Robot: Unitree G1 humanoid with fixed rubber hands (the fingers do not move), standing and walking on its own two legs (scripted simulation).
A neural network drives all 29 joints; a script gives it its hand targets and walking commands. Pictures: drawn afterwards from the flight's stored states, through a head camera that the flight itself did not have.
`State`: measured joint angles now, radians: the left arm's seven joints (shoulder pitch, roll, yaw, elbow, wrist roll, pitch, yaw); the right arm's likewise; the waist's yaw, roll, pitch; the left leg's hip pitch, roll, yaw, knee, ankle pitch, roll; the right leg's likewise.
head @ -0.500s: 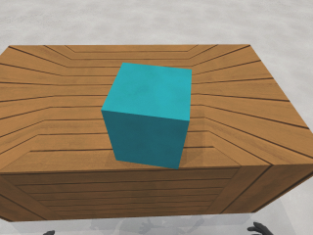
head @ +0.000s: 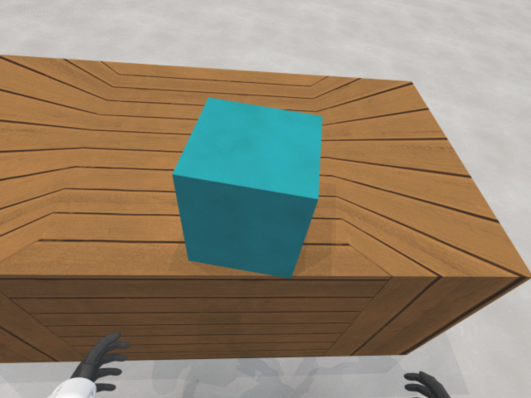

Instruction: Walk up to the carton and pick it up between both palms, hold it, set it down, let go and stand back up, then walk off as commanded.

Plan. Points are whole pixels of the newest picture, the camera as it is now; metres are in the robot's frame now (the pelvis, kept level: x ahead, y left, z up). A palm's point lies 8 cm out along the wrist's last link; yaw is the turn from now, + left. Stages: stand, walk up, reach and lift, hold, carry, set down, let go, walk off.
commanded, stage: reach and lift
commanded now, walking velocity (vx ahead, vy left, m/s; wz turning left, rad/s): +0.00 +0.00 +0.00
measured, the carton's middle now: (251, 192) +0.49 +0.04 +0.01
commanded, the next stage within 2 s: none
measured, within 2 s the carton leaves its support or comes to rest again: neither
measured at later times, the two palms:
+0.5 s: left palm (70, 366) +0.18 +0.28 -0.05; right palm out of the picture +0.15 -0.19 -0.03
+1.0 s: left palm (79, 341) +0.21 +0.26 -0.01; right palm (409, 386) +0.17 -0.18 +0.00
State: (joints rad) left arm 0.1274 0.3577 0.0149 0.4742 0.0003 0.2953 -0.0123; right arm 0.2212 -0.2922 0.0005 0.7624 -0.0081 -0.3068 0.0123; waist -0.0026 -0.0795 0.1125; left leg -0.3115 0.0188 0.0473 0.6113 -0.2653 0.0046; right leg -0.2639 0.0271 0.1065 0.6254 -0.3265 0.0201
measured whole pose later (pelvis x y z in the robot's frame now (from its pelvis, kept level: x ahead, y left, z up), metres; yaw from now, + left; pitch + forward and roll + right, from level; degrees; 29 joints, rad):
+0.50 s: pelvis +0.00 +0.02 +0.01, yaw +0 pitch -1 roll -1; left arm 0.20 0.36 0.01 0.35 -0.07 0.08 0.00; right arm 0.30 -0.14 0.00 0.47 0.05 -0.27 -0.03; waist 0.00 -0.08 0.10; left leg -0.28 -0.01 0.05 0.52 -0.22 0.03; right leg -0.22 0.00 0.11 0.50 -0.27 0.02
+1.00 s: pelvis +0.02 +0.01 +0.01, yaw +0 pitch +0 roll +0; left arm 0.25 0.36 0.01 0.35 -0.16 -0.27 -0.11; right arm 0.40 -0.05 0.02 0.31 0.14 -0.45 -0.12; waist 0.00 -0.05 0.09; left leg -0.25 -0.01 0.05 0.47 -0.21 0.02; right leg -0.19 0.00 0.11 0.46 -0.27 0.03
